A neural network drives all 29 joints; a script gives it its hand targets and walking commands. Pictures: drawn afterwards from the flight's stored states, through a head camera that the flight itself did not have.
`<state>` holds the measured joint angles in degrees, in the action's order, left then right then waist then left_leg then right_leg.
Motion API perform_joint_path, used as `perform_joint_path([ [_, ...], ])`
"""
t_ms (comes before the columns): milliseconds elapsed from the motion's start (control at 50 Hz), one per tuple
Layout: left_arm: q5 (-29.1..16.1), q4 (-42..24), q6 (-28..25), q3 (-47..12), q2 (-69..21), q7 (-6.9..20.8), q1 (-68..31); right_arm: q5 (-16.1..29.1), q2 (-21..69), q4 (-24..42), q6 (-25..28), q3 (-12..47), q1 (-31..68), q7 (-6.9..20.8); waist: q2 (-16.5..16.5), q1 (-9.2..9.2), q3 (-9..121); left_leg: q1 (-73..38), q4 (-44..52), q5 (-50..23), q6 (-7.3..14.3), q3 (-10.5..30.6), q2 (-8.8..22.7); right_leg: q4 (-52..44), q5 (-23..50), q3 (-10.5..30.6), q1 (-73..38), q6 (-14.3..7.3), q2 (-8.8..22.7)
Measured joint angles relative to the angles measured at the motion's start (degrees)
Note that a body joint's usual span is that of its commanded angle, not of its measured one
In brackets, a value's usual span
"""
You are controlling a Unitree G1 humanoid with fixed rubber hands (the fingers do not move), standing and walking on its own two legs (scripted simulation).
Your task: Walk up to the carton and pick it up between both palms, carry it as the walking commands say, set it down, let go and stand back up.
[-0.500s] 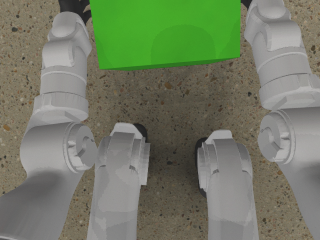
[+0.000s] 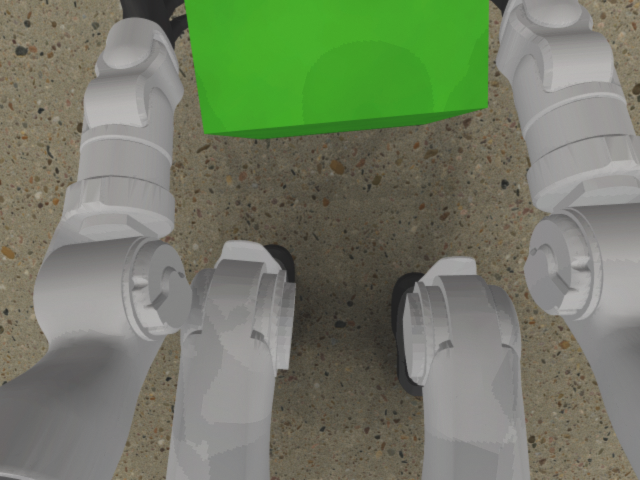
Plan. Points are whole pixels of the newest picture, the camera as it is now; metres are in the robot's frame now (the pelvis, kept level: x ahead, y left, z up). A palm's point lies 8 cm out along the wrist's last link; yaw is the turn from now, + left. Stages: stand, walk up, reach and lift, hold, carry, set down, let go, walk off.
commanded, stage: set down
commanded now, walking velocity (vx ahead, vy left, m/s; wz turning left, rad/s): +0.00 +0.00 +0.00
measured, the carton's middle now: (336, 48) +0.53 +0.04 -0.25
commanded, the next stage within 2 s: none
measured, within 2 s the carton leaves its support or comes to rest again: neither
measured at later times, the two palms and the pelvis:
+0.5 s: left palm (150, 22) +0.52 +0.22 -0.16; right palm out of the picture +0.57 -0.12 -0.17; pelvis +0.00 +0.00 +0.00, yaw +0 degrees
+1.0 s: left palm (154, 30) +0.52 +0.22 -0.18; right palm out of the picture +0.57 -0.13 -0.17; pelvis -0.01 +0.00 +0.00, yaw +0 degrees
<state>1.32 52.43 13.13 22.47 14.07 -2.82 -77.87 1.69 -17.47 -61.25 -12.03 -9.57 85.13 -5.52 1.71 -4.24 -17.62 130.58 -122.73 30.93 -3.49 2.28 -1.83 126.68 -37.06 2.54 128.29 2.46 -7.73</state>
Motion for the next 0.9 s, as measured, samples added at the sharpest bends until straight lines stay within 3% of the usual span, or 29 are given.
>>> perform_joint_path([
  [640,1.7,2.6,-1.3,2.6,1.2,3.9,-2.7,-2.8,-0.2,0.2,1.2,-3.2,1.4,2.8,-0.1,-0.37,-3.1,-0.9,-1.1,0.1,-0.1,-0.2,0.6,1.1,0.5,-0.8,-0.3,-1.1,1.1],
  [800,1.0,5.1,-4.0,1.9,1.6,3.4,-4.1,-2.0,-1.2,-1.6,2.8,-1.3,2.7,3.1,-0.2,-0.55,-4.9,-1.6,-1.5,-0.1,0.0,-0.4,0.7,1.5,0.8,-0.7,-0.9,-0.9,1.3],
  [900,-1.9,8.7,-7.0,-1.1,2.7,0.8,-5.8,0.7,-2.6,-3.3,4.3,2.3,4.3,1.8,-0.5,-0.5,-6.5,-2.2,-1.1,-0.5,0.3,-0.5,0.8,1.0,1.1,-0.6,-1.6,-0.6,1.5],
])
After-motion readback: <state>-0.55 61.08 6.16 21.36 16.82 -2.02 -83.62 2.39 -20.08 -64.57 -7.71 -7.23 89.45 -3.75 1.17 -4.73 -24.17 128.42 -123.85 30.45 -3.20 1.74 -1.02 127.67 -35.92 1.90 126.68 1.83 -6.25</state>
